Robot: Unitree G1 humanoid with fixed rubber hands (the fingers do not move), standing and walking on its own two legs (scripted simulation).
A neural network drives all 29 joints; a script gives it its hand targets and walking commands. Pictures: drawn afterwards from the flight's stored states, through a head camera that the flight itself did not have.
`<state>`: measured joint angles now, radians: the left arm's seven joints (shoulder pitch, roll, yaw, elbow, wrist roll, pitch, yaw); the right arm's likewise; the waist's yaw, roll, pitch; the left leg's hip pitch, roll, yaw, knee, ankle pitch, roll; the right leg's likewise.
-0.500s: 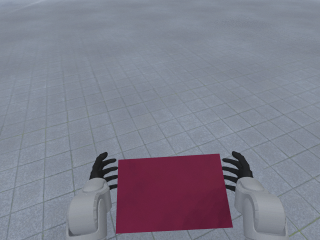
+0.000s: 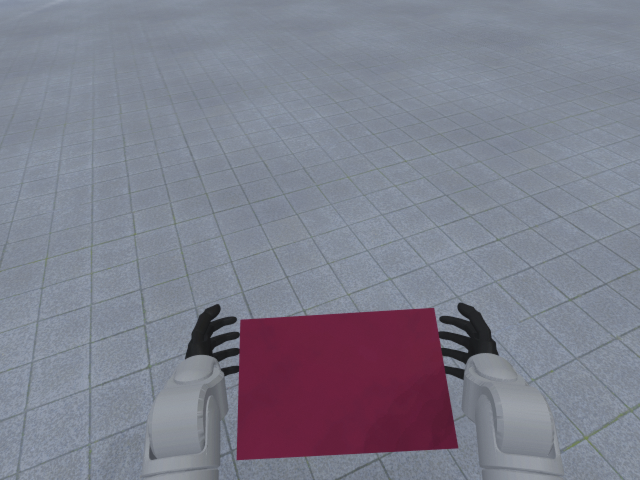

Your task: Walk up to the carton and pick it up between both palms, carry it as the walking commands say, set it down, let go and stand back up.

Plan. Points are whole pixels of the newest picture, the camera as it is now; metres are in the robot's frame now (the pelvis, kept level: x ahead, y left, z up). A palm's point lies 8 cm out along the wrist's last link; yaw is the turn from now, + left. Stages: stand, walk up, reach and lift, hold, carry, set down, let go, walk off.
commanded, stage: carry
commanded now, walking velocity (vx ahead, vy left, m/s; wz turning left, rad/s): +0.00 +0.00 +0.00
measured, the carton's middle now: (340, 383) +0.30 +0.00 -0.05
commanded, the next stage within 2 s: hold in 0.70 s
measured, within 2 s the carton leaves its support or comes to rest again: neither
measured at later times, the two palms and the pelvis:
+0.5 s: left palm (214, 389) +0.25 +0.15 +0.05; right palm (495, 384) +0.25 -0.18 +0.05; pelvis -0.01 -0.02 +0.00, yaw +1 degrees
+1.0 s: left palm (212, 384) +0.26 +0.16 +0.04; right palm (487, 385) +0.26 -0.17 +0.04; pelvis +0.00 -0.01 +0.01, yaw -9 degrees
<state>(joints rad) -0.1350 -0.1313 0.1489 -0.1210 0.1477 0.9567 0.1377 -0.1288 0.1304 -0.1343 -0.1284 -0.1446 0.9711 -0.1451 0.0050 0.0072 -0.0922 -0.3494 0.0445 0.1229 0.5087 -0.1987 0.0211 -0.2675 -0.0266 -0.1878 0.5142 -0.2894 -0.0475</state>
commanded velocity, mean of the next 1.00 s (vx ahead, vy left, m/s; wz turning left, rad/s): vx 0.00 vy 0.00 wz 0.00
